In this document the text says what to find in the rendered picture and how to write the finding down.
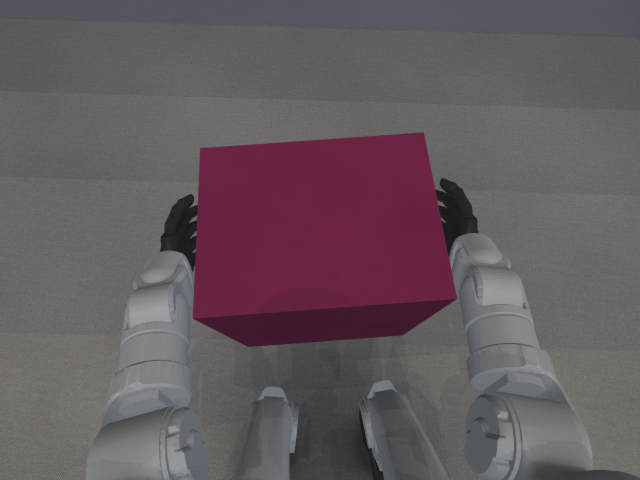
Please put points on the carton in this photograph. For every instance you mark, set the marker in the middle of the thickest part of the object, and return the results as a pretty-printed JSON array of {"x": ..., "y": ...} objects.
[{"x": 319, "y": 240}]

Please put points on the robot right forearm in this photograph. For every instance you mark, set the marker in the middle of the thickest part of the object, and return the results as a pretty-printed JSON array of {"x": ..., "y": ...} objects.
[{"x": 505, "y": 355}]

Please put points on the robot left forearm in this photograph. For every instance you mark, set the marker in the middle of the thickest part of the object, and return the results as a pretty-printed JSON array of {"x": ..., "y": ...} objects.
[{"x": 153, "y": 368}]

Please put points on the robot right upper arm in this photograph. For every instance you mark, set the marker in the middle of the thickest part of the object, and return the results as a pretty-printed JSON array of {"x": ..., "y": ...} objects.
[{"x": 516, "y": 437}]

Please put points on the robot left upper arm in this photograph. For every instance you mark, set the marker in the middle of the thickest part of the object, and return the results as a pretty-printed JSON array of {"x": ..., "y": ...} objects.
[{"x": 165, "y": 444}]

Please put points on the left robot thigh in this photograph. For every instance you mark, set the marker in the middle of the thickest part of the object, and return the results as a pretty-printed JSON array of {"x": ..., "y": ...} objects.
[{"x": 269, "y": 439}]

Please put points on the robot right hand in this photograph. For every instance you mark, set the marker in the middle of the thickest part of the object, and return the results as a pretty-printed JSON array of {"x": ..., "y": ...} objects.
[{"x": 459, "y": 216}]

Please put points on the robot left hand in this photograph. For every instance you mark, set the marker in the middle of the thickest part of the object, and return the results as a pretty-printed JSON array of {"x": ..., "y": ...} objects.
[{"x": 178, "y": 230}]

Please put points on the left robot shin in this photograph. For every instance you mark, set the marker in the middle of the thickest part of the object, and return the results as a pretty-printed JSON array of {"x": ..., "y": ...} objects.
[{"x": 270, "y": 391}]

